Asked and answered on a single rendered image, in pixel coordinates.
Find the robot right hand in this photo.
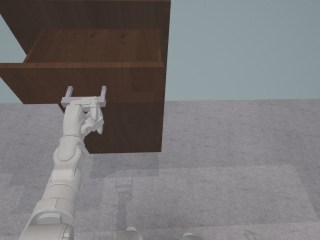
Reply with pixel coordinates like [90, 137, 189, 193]
[244, 229, 265, 240]

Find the robot left upper arm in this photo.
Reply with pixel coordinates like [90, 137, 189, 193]
[20, 223, 75, 240]

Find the left robot shin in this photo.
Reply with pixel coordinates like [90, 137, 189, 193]
[126, 227, 137, 232]

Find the handle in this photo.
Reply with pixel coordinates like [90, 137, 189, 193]
[61, 86, 107, 108]

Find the robot left forearm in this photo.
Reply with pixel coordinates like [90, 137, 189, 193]
[18, 135, 86, 240]

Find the drawer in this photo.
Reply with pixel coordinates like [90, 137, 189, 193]
[0, 28, 164, 104]

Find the robot left hand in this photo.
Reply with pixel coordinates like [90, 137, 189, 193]
[62, 96, 104, 141]

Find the left robot thigh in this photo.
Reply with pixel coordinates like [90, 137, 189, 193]
[114, 230, 144, 240]

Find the cabinet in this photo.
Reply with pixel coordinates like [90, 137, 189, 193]
[0, 0, 171, 154]

